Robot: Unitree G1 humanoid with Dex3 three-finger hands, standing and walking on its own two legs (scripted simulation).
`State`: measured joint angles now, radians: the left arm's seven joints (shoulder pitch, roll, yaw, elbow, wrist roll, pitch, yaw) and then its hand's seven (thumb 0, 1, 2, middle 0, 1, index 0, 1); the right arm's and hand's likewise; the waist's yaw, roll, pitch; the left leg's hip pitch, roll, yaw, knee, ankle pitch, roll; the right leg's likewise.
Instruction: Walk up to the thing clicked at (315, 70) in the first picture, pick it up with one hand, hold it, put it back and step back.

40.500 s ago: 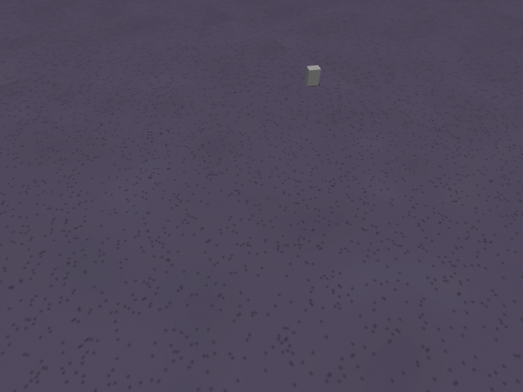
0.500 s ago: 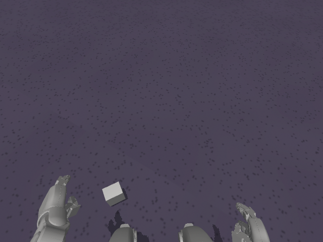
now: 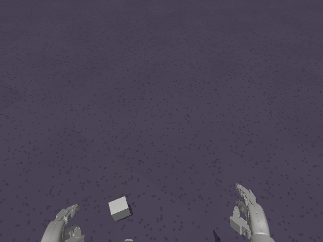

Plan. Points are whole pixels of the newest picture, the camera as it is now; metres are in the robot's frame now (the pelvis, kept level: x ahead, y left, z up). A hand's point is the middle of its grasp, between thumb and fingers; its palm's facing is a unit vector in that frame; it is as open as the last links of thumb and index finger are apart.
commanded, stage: stand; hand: left
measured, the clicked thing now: (119, 208) +0.40 +0.20 -0.65
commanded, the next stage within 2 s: none
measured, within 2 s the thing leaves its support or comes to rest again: neither
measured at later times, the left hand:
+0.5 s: hand (82, 241) +0.16 +0.18 -0.05, palm faces +0.05 -0.98 -0.21, open 7.4 cm
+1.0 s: hand (82, 237) +0.16 +0.18 -0.05, palm faces +0.04 -0.98 -0.21, open 7.4 cm
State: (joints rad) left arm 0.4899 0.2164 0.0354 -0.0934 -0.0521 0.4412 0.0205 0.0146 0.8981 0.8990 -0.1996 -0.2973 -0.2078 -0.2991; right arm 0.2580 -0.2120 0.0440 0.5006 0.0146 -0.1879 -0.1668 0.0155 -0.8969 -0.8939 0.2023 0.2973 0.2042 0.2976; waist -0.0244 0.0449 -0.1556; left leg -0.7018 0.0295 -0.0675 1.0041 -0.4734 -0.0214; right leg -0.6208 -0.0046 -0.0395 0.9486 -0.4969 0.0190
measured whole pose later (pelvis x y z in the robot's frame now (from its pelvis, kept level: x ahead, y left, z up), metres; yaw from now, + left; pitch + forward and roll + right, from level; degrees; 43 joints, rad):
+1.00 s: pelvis +0.00 +0.00 +0.00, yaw +0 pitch +10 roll -3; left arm 0.50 0.22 0.03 -0.14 -0.05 0.47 0.02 0.01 0.90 0.90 -0.20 -0.30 -0.21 -0.30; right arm 0.29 -0.22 0.03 0.54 0.01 -0.23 -0.18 0.02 -0.90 -0.89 0.20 0.30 0.20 0.30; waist -0.03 0.05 -0.16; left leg -0.71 0.04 -0.06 1.02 -0.49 -0.02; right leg -0.63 0.00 -0.03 0.96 -0.50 0.02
